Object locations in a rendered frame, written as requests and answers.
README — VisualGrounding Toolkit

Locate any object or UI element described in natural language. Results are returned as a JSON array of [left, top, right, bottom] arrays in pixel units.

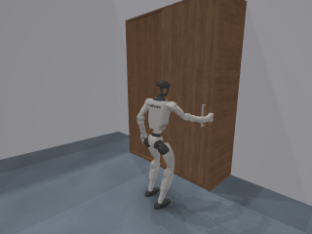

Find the left robot forearm
[[136, 119, 146, 135]]

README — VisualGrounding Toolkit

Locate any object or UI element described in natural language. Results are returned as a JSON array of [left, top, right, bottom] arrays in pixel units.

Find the wardrobe door
[[161, 0, 220, 187], [129, 12, 162, 163]]

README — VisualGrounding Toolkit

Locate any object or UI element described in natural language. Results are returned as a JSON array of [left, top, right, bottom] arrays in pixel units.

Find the handle
[[201, 104, 205, 128]]

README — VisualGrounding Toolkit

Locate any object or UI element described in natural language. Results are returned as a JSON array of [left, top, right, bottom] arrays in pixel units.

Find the left robot thigh
[[143, 137, 161, 169]]

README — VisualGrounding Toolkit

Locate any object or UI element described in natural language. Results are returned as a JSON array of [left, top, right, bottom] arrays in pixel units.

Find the humanoid robot head
[[153, 80, 171, 101]]

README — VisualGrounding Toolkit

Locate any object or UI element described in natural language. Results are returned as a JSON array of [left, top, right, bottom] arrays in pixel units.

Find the robot right hand
[[201, 113, 214, 123]]

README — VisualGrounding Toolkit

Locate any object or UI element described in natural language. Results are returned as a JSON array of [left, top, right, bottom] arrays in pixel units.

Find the right robot forearm
[[185, 113, 209, 123]]

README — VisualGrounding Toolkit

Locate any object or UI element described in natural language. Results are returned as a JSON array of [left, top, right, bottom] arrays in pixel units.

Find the robot left hand
[[140, 133, 148, 144]]

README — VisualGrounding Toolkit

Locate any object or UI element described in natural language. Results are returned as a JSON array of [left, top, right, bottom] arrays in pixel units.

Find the left robot upper arm
[[136, 98, 153, 122]]

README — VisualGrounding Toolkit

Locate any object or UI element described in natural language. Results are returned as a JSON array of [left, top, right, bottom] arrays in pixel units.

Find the right robot upper arm
[[166, 101, 189, 121]]

